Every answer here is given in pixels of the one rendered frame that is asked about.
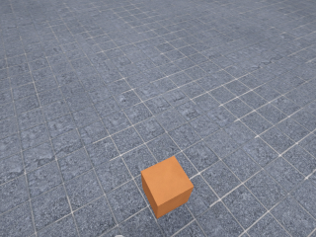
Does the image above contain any carton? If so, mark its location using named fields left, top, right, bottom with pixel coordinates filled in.
left=140, top=156, right=194, bottom=219

